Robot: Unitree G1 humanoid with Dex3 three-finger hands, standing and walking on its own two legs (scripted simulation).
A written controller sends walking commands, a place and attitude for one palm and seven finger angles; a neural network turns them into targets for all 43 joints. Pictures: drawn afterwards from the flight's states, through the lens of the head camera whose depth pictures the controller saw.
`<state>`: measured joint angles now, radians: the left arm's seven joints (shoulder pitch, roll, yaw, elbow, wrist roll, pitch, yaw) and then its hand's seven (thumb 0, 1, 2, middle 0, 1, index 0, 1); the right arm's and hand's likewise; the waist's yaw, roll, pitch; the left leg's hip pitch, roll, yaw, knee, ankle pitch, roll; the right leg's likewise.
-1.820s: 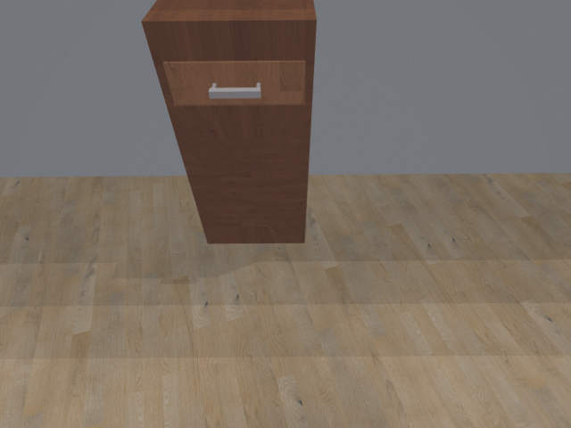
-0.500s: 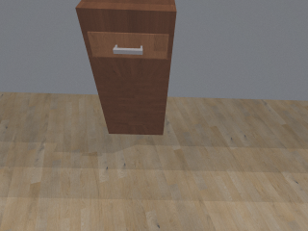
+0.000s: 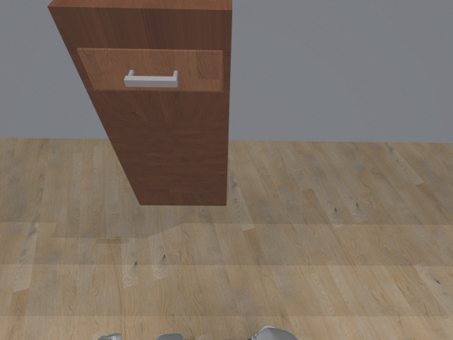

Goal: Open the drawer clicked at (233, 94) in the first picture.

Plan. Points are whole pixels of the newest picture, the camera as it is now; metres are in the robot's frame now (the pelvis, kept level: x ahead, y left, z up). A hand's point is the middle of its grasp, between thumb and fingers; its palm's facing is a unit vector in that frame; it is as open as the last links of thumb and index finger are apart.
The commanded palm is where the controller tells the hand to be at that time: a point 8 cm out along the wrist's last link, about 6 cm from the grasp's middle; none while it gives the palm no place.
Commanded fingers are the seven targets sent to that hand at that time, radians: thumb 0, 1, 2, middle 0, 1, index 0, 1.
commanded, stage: take the last steps up to it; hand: left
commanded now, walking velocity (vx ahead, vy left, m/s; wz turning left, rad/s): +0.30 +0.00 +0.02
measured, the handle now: (152, 77) +0.76 +0.21 +0.01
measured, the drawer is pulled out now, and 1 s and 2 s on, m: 0.00 0.00 0.00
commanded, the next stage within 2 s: come to a stop and stand still in 0.40 s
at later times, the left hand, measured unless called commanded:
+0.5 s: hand (150, 290) +0.24 +0.16 -0.15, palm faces +0.02 -0.98 -0.22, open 7.3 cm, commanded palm none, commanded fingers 0.00 0.90 0.90 -0.20 -0.30 -0.20 -0.30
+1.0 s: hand (150, 260) +0.30 +0.18 -0.16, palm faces +0.06 -0.97 -0.24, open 7.3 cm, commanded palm none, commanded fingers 0.00 0.90 0.90 -0.20 -0.30 -0.20 -0.30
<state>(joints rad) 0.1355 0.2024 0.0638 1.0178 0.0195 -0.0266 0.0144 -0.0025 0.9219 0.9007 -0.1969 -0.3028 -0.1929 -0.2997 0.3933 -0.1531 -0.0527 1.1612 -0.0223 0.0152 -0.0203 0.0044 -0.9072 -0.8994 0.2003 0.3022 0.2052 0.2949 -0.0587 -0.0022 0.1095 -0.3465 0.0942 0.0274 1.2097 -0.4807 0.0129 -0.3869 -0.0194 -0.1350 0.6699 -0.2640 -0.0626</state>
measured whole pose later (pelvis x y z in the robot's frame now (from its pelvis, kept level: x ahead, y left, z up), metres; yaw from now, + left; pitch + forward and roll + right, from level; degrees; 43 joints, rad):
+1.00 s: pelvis +0.23 -0.02 +0.02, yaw +0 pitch +0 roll -1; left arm 0.12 0.21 0.07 1.02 0.02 0.06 0.04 0.00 0.92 0.90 -0.20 -0.30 -0.20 -0.30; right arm 0.14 -0.17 -0.04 0.98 -0.03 0.03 -0.03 0.00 -0.91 -0.90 0.20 0.30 0.20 0.29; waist 0.01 -0.02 0.11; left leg -0.30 0.01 0.09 0.53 -0.23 0.05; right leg -0.42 0.01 0.01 1.04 -0.50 0.01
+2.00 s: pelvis +0.23 -0.07 +0.02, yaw -1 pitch -1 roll +0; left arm 0.28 0.13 0.01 1.13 0.01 0.00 0.04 0.00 0.91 0.90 -0.20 -0.30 -0.20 -0.30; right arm 0.26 -0.13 -0.02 1.15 -0.01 0.01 -0.05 0.01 -0.93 -0.90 0.20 0.30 0.21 0.30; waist -0.01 0.00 0.05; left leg -0.24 0.05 0.05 0.46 -0.20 -0.03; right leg -0.05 0.02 -0.02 0.43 -0.35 -0.03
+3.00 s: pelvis +0.18 -0.03 +0.02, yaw +0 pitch -1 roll +0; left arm 0.45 0.20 0.01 1.04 0.03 0.02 0.03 0.00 0.91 0.90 -0.20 -0.30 -0.19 -0.30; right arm 0.31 -0.18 -0.03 1.03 -0.02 0.04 0.00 0.00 -0.91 -0.90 0.20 0.30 0.21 0.30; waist 0.02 -0.02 -0.02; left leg -0.39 0.00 0.05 0.61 -0.33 0.02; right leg -0.19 -0.03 -0.01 0.51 -0.33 0.00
